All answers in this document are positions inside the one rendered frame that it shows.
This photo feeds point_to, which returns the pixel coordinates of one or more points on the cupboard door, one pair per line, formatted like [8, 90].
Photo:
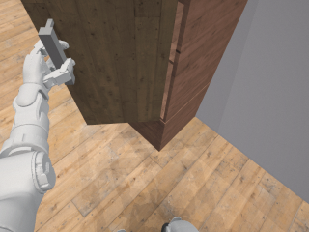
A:
[121, 50]

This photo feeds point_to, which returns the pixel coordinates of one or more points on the handle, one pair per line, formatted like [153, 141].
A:
[53, 48]

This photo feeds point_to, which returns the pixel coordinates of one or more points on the right robot shin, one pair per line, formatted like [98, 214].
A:
[175, 219]

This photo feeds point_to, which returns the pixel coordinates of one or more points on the left robot hand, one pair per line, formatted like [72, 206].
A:
[37, 71]

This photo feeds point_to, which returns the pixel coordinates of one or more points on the right robot thigh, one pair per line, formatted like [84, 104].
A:
[180, 226]

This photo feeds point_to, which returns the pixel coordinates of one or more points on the robot left forearm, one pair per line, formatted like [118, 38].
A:
[30, 129]

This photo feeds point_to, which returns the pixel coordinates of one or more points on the robot left upper arm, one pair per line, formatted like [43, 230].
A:
[24, 179]

